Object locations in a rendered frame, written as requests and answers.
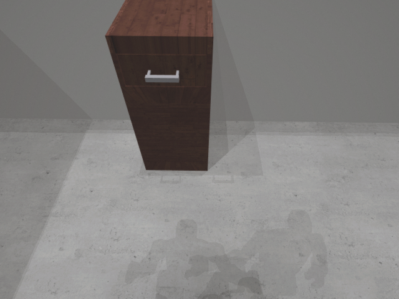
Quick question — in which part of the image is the handle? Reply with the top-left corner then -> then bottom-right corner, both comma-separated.
145,70 -> 180,83

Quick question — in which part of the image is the drawer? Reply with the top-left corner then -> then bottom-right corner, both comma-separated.
117,54 -> 206,86

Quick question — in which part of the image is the cabinet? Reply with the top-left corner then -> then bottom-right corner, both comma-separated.
105,0 -> 213,171

